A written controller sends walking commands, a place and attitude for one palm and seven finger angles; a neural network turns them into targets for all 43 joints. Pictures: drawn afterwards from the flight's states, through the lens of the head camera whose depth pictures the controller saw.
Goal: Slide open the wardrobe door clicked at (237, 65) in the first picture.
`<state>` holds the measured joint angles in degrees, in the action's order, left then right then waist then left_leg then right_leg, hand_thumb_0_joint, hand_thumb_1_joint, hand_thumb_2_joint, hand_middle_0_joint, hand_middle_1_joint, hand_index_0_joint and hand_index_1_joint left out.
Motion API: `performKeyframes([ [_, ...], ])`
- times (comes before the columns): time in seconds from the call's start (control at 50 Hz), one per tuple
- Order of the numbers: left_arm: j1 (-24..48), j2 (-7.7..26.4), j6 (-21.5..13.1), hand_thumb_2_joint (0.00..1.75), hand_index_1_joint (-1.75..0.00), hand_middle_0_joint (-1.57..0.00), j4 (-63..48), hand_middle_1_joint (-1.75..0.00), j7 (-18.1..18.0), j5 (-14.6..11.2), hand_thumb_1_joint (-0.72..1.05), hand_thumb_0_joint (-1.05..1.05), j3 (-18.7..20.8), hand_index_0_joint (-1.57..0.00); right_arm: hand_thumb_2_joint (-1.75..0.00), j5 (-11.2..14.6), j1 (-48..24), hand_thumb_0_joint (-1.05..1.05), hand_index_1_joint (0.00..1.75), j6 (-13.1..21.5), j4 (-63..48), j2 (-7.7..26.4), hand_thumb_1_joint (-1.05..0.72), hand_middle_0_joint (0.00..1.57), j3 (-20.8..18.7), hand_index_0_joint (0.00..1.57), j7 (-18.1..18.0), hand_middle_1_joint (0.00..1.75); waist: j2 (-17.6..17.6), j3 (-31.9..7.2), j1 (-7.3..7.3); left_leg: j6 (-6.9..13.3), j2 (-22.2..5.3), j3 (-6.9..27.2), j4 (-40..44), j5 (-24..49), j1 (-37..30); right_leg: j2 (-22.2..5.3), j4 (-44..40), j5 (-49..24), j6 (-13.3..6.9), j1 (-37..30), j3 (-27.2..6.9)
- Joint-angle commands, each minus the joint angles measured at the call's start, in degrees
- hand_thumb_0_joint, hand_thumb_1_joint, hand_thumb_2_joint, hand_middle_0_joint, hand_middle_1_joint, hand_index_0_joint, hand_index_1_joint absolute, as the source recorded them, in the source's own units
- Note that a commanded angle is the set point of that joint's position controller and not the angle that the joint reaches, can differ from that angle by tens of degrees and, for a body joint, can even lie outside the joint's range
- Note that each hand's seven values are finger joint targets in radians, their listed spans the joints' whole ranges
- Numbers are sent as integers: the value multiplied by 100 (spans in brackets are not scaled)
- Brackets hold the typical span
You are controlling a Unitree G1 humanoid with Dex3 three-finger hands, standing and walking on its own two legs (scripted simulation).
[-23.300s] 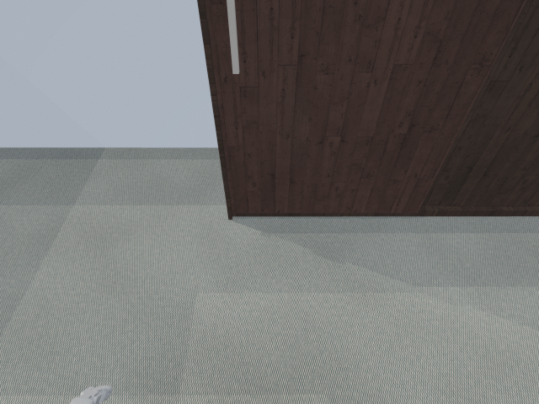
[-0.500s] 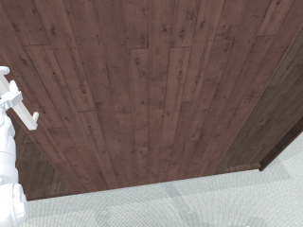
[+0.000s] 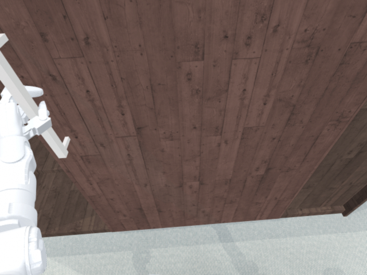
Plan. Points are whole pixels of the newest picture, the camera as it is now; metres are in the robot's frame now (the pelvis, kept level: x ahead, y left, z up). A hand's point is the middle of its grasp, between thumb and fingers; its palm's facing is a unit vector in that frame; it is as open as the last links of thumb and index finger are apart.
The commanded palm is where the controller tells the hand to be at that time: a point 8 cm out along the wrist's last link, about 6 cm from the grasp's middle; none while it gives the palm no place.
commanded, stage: stop walking and hold the door there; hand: left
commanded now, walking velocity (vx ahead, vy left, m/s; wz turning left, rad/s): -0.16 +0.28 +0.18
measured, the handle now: (37, 106) +0.42 +0.35 +0.16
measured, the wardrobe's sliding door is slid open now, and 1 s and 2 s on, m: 0.50 0.49 0.49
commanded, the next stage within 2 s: loosen the grip on the handle in 1.06 s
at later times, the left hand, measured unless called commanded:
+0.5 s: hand (45, 121) +0.39 +0.33 +0.15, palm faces +0.38 -0.90 -0.23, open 5.5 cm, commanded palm +0.35 +0.35 +0.13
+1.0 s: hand (44, 122) +0.38 +0.32 +0.15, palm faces +0.29 -0.94 -0.17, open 5.6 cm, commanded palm +0.35 +0.36 +0.13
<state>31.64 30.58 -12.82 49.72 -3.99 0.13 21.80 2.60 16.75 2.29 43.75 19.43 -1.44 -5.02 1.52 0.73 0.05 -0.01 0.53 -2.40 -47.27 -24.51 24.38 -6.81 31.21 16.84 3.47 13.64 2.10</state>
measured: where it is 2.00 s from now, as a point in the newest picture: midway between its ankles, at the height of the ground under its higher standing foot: outside the picture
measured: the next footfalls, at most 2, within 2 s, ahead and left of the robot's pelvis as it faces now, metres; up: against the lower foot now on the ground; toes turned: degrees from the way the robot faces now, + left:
left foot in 0.12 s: +0.01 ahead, +0.20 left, +0.00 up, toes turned +7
right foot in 0.40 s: -0.01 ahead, -0.01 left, +0.00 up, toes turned -2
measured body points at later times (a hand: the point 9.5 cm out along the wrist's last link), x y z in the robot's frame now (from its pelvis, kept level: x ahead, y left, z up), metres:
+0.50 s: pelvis -0.05 +0.07 -0.01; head +0.03 +0.06 +0.43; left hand +0.36 +0.37 +0.16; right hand +0.11 -0.14 -0.14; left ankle +0.00 +0.18 -0.73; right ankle -0.05 +0.00 -0.73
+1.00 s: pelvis -0.06 +0.10 +0.00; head -0.02 +0.10 +0.45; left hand +0.36 +0.37 +0.16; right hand +0.08 -0.14 -0.11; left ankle -0.03 +0.20 -0.73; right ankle -0.05 +0.00 -0.73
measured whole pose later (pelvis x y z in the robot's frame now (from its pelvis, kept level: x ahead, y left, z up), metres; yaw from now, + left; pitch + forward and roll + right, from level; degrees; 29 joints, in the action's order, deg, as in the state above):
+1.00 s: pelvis -0.06 +0.10 +0.00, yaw +1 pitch +0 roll -1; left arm 40.0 21.3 -7.0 41.7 -5.7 -4.1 10.1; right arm 2.4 12.4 2.0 39.8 14.0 2.4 -5.4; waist 1.0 4.1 0.1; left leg 1.8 -2.3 -6.6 -30.3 -13.3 17.5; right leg 0.8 28.1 14.4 -0.9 14.1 3.6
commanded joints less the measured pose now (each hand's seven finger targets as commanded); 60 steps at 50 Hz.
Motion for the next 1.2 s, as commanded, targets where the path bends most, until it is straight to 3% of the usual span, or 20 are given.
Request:
performKeyframes([
  [0.0,1508,2039,-57,90,-140,-45,-917,-140,-182,41,90,0,576,-45,-90,-44,-555,0,30,224,-768,511,-90,20,-188,20,-102,30,-1436,-773,-74,-115,-224,-104,945,221,-167,-1501,-262,-4305,-800,-853,-444],
  [0.06,2046,1709,-142,90,-140,-45,-1774,-140,-190,-43,90,0,284,-45,-90,-21,-668,0,30,157,-809,390,-90,20,-201,20,-176,30,-1208,-1135,49,-263,-116,-743,2177,1924,-1379,-1159,426,-4364,-450,-536,4],
  [0.08,2320,1483,-202,90,-140,-45,-2344,-140,-177,-107,90,0,16,-45,-90,21,-785,0,30,168,-869,439,-90,20,-239,20,-211,30,-530,-1242,77,-127,-492,-557,2177,3283,-1880,-836,956,-3826,-224,-184,265],
  [0.12,2444,846,-364,90,-140,-45,-2885,-140,-104,-122,90,0,-448,-45,-90,28,-535,0,30,246,-949,505,-90,20,-275,20,-126,30,1362,-1687,128,794,-1796,800,1842,7404,-2941,183,2271,1151,67,1196,395],
  [0.16,2207,522,-420,90,-140,-45,-3053,-140,-2,5,90,0,-649,-45,-90,-37,-456,0,30,318,-1007,382,-90,20,-200,20,6,30,1326,-1546,133,1092,-1944,908,2117,6490,-2615,241,2693,2060,-71,1335,267],
  [0.18,2396,364,-358,90,-140,-45,-3272,-140,-32,-95,90,0,-785,-45,-90,32,-455,0,30,342,-951,360,-90,20,-200,20,-12,30,777,-1709,151,1104,-1890,902,1924,6226,-2781,352,2624,1707,-110,1287,230],
  [0.22,2585,172,-149,90,-140,-45,-3368,-140,-57,-139,90,0,-942,-45,-90,67,-513,0,30,383,-992,450,-90,20,-251,20,10,30,507,-1869,186,1060,-1798,725,1878,5372,-2771,479,2287,1002,-137,1057,134],
  [0.34,3084,381,186,90,-140,-45,-3258,-140,-74,-191,90,0,-918,-45,-90,-20,-818,0,30,378,-1166,237,-90,20,99,20,50,30,870,-1819,34,799,-1757,847,1974,3030,-1898,513,-173,213,-305,-378,-87],
  [0.4,3166,949,238,90,-140,-45,-2853,-140,-127,-142,90,0,-491,-45,-90,-51,-714,0,30,301,-1144,220,-90,20,109,20,5,30,-596,-1800,161,182,-930,101,1223,1625,-920,-609,-951,-1580,-775,-1129,-1288],
  [0.42,3128,924,270,90,-140,-45,-2731,-140,-145,-193,90,0,-448,-45,-90,5,-708,0,30,356,-1199,176,-90,20,107,20,3,30,-1350,-1758,52,17,-516,-3,728,701,-524,-818,-871,-2581,-902,-1425,-1503],
  [0.46,3111,478,247,90,-140,-45,-2488,-140,-116,-236,90,0,-667,-45,-90,30,-874,0,30,456,-1166,168,-90,20,144,20,10,30,-1308,-1697,-108,49,-380,207,399,-69,-119,-891,-636,-3625,-879,-1864,-1299],
  [0.54,3094,467,258,90,-140,-45,-2427,-140,-140,-237,90,0,-657,-45,-90,-45,-703,0,30,433,-1013,180,-90,20,167,20,-100,30,-587,-1776,-25,35,-379,-77,1805,1293,-987,-583,-155,-3694,-773,-1677,-638],
  [0.6,3117,265,248,90,-140,-45,-2514,-140,-102,-264,90,0,-868,-45,-90,-10,-693,0,30,328,-999,370,-90,20,61,20,-74,30,380,-1840,-75,429,-1330,747,1973,4226,-2274,83,18,-2190,-253,-524,-265],
  [0.64,3094,-83,190,90,-140,-45,-2425,-140,-44,-267,90,0,-1153,-45,-90,-37,-731,0,30,269,-1023,336,-90,20,91,20,-46,30,870,-1574,6,672,-1669,1199,2306,3347,-1730,353,40,-376,-265,-433,-211],
  [0.76,3031,-365,182,90,-140,-45,-2511,-140,-49,-301,90,0,-1429,-45,-90,-29,-622,0,30,258,-1068,391,-90,20,18,20,-86,30,459,-1786,29,395,-1414,730,2148,3067,-1746,260,-351,-1064,-346,-686,-286],
  [0.86,2956,-108,241,90,-140,-45,-2185,-140,-86,-310,90,0,-1259,-45,-90,-21,-548,0,30,198,-1048,389,-90,20,30,20,-128,30,47,-1865,50,203,-1215,435,1999,2714,-1648,23,-461,-1826,-388,-713,-475],
  [1.12,2748,97,159,90,-140,-45,-1475,-140,-70,-276,90,0,-1078,-45,-90,-38,-447,0,30,76,-948,390,-90,20,55,20,-173,30,-188,-1647,19,206,-1204,426,2085,2575,-1483,16,-510,-1669,-361,-510,-496],
  [1.14,6701,3415,35,90,-140,-45,-2397,-140,-11,473,90,0,1169,-45,-90,-129,-181,0,30,354,-1088,482,-90,20,-444,20,66,30,-689,-1263,-111,394,-857,-92,1801,2429,-1531,141,-1035,-2197,-302,-49,-960],
  [1.16,5653,834,624,84,-140,-45,-180,-140,310,483,78,0,-436,-45,-90,-242,-248,0,30,695,-898,415,-90,20,-147,20,135,30,-974,-2974,655,348,-186,61,2261,3603,-1615,674,-16,-3373,-647,-364,-81],
  [1.18,4915,803,649,78,-140,-45,-824,-140,341,129,66,0,-238,-45,-90,-61,300,0,30,789,-843,588,-90,20,-300,20,185,30,-420,-3078,423,137,-325,179,1961,4152,-2213,656,-80,-2517,-613,-23,178],
])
